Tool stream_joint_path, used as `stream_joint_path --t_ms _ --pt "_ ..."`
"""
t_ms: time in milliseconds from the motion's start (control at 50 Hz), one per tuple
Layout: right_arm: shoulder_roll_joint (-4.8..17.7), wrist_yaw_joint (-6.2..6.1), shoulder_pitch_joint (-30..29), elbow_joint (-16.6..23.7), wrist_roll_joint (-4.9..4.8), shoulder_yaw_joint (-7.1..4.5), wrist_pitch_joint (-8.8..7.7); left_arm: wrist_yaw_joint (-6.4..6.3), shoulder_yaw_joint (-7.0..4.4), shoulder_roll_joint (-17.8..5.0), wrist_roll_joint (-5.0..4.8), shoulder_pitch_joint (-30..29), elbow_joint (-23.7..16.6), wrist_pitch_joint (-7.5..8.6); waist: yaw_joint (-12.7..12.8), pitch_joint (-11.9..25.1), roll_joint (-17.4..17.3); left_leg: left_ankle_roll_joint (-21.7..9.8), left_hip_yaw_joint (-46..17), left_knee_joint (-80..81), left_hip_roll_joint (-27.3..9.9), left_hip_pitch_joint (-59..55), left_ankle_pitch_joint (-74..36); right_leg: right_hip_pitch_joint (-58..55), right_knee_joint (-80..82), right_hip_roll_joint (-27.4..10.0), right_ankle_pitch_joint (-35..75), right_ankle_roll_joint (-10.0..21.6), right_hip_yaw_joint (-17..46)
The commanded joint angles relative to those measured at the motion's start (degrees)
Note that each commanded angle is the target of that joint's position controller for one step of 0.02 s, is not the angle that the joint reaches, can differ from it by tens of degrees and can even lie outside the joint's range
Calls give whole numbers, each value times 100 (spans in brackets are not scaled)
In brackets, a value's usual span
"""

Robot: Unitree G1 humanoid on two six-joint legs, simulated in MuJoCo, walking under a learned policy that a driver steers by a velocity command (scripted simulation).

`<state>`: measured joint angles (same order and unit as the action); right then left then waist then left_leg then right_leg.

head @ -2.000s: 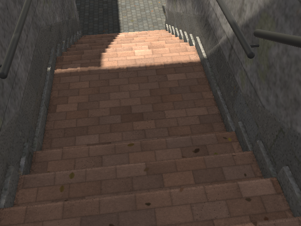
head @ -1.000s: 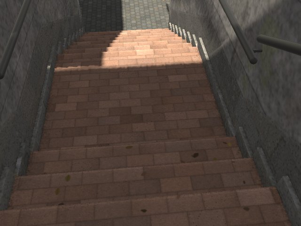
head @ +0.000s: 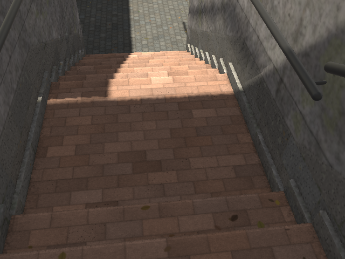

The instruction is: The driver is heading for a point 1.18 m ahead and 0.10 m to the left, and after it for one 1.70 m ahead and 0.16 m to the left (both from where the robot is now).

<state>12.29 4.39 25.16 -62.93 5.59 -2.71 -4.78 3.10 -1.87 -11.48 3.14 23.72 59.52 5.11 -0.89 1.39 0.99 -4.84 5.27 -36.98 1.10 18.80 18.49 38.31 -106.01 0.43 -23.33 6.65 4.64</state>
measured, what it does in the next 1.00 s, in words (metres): goes down: right foot 0.15 m lower, then left foot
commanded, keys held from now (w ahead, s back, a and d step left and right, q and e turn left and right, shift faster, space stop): w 0.04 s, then no key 0.44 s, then w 0.52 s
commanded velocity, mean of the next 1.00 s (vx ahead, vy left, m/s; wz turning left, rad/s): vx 0.29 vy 0.00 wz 0.00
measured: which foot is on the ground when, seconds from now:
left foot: down 0.00-0.44, up 0.46-0.88, down 0.90-1.00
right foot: up 0.00-0.40, down 0.42-0.92, up 0.94-1.00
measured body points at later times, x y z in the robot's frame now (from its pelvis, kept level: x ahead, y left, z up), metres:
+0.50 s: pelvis +0.24 -0.03 -0.13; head +0.26 -0.03 +0.32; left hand +0.37 +0.19 -0.27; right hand +0.10 -0.20 -0.27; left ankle +0.06 +0.09 -0.64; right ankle +0.32 -0.11 -0.88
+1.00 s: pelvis +0.40 +0.04 -0.18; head +0.40 +0.05 +0.27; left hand +0.38 +0.26 -0.34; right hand +0.42 -0.20 -0.32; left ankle +0.35 +0.13 -0.88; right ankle +0.36 -0.10 -0.82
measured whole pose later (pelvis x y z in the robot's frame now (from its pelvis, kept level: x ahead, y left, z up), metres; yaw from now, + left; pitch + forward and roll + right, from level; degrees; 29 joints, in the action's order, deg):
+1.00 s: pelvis +0.40 +0.04 -0.18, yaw +1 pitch +2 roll +0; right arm 11.0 0.4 23.0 -56.4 5.8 -2.1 -9.0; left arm 3.5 -1.7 -10.2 3.6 25.1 58.4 5.7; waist -0.6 3.3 1.3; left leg -2.8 4.7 -50.3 0.0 20.3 33.0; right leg 30.4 -72.2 2.1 -30.1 8.3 5.3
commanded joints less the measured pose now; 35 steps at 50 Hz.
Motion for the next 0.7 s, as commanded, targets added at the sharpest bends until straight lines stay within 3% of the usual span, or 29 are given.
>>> stream_joint_path --t_ms 20,40,60,80,100,120,140,160,200,220,240,280,360,380,400,420,440,460,480,500,520,540,560,580,600,620,660,680,700 --pt "-713 -265 -353 274 20 363 -194 -115 308 741 317 297 -440 -21 527 -1147 -75 -1047 -2441 2205 -1624 954 55 1741 2269 -1145 2799 369 691" --pt "-778 -367 -637 409 -130 434 -385 3 242 443 300 -80 -532 11 344 -983 135 -1034 -1461 2151 -1204 1794 -434 578 4155 -963 3815 319 184" --pt "-563 -407 -235 251 -127 501 -510 63 161 152 198 -625 -681 2 151 -772 -287 -996 -1015 2054 -901 2002 -703 -88 4580 -841 4071 127 -185" --pt "-249 -389 320 -29 -44 503 -524 122 156 33 154 -884 -772 -34 117 -586 -670 -969 -1052 1887 -924 1933 -1561 -216 4239 -703 3924 -120 -421" --pt "23 -382 630 -94 69 485 -498 206 221 99 196 -484 -710 -22 305 -503 -567 -964 -1146 1327 -1040 1886 -2633 -326 3780 -569 3951 -286 -430" --pt "-106 -502 1287 -322 30 487 -530 223 226 -3 264 -746 -811 1 -26 -419 34 -789 -1173 844 -956 315 -2759 927 5040 -792 4796 -437 123" --pt "-70 -561 1793 -488 -102 496 -524 186 230 -66 216 -1314 -989 10 -284 -541 -121 -720 -1487 534 -1144 -575 -2985 1772 5556 -792 4856 -584 77" --pt "-231 -619 1854 -490 -158 530 -497 136 251 -149 142 -1640 -1041 16 -394 -617 -67 -625 -1454 223 -1042 -735 -2626 1833 6509 -833 5527 -614 100" --pt "-227 -496 1870 -493 -59 580 -323 209 284 -82 177 -1650 -947 -76 -230 -639 -474 -759 -1563 311 -1050 544 -2219 432 6336 -582 5595 -516 -271" --pt "-205 -451 1658 -416 -94 582 -276 237 264 -241 196 -1712 -954 -112 -184 -788 -462 -806 -1748 219 -1085 744 -1911 348 6284 -589 5420 -492 -231" --pt "-308 -454 1412 -243 -105 589 -242 231 258 -301 242 -1989 -1084 -120 -223 -662 -351 -669 -1547 -12 -827 1021 -1482 -146 6611 -503 5296 -453 -383" --pt "-234 -508 1668 -278 -132 551 -218 220 265 -352 170 -2381 -1182 -160 -425 -697 -229 -557 -1687 -440 -864 593 -1117 -283 7197 -527 5022 -494 -410" --pt "-268 -587 2276 -492 -277 437 -38 180 285 -279 122 -2828 -1040 -168 -968 -875 -304 -667 -2240 -994 -1006 -958 -1635 -121 9119 -657 4069 -479 -453" --pt "-205 -522 2192 -480 -239 390 36 131 277 -250 102 -2706 -978 -155 -905 -768 -378 -700 -2253 -1088 -1009 -784 -2060 -770 9205 -616 3826 -422 -567" --pt "-97 -419 1817 -378 -213 349 106 76 210 -372 14 -2159 -849 -134 -567 -619 -214 -619 -2053 -1470 -879 -397 -2451 -1826 9552 -549 4090 -250 -771" --pt "24 -143 1626 -314 -187 307 178 13 74 -660 -100 -690 -336 -17 -12 -44 216 -210 -1318 -2707 -333 419 -2360 -3935 9495 -560 5417 -52 -967" --pt "-389 179 1700 -252 -85 421 187 13 -90 -1133 -118 1176 -32 -13 578 1379 887 310 -897 -4501 -65 2305 -794 -7225 7993 -1478 8676 759 -405" --pt "-577 270 1987 -146 -303 452 133 245 -191 -1368 -207 1510 95 -98 572 2660 1887 776 -466 -7296 286 3072 3792 -8711 6980 -2552 10094 1748 372" --pt "60 233 1125 295 -448 264 149 257 -263 -1341 73 1094 -81 -185 727 2175 628 886 -733 -7853 141 3841 3806 -7982 7042 -2610 9912 1641 831" --pt "68 199 686 524 -487 272 175 287 -246 -1268 19 394 -188 -234 414 1577 41 892 -703 -7243 -207 4007 3493 -6882 7481 -2551 7902 1301 738" --pt "-181 135 471 576 -452 339 176 337 57 -564 -178 -631 -472 -244 -46 910 -563 910 -870 -5838 -606 3530 2957 -5230 7991 -2182 5128 820 510" --pt "-573 96 714 346 -469 460 144 352 221 -221 -164 -715 -410 -257 -291 -177 -316 928 -1066 -5070 -877 2756 2491 -3200 8380 -1979 4127 637 315" --pt "-519 33 1017 232 -478 443 121 322 189 -356 -163 -112 -149 -211 -332 -659 207 959 -776 -5080 -783 2143 2358 -2089 8747 -1778 3486 718 354" --pt "-472 -57 1156 107 -242 414 114 166 142 -373 -75 120 -142 -66 -136 -788 131 741 -835 -4291 -949 2136 532 -1488 9121 -1372 2142 1012 253" --pt "-260 -140 799 266 -38 353 120 81 3 -759 38 545 -19 17 102 -886 252 496 -605 -4278 -750 2748 51 -1671 9272 -1512 1225 1428 688" --pt "-151 -166 567 274 92 295 87 -23 18 -646 71 739 41 91 276 -679 -547 371 -911 -2769 -926 3123 -1701 -1990 9349 -1718 606 1625 964" --pt "-150 -265 -170 462 -1 265 117 -19 124 -269 89 855 98 119 287 -364 78 284 -825 -1923 -981 2877 -2216 -2107 9338 -1675 652 1473 1035" --pt "-91 -283 -104 459 -2 233 156 0 173 -158 73 738 96 132 104 -252 294 210 -858 -2122 -948 2521 -2216 -1824 9296 -1660 672 1417 1063" --pt "-155 -238 235 391 112 257 158 -7 220 -79 161 413 -20 130 -141 -236 304 161 -877 -2618 -921 1950 -2557 -1162 8975 -1551 702 1255 812"
Velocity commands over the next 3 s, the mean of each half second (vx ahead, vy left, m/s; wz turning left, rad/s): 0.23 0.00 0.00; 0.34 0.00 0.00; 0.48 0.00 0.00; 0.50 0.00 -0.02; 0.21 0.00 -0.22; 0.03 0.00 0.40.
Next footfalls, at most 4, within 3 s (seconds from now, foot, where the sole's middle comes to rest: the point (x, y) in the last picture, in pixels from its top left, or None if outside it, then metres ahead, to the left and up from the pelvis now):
0.42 right None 0.36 -0.11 -0.91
0.90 left None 0.39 0.14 -0.91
1.30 right None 0.66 -0.03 -1.06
1.76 left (127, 222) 0.94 0.24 -1.22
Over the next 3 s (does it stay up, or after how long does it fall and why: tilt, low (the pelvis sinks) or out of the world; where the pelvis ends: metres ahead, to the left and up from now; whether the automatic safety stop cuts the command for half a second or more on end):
stays up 1.26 0.16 -0.60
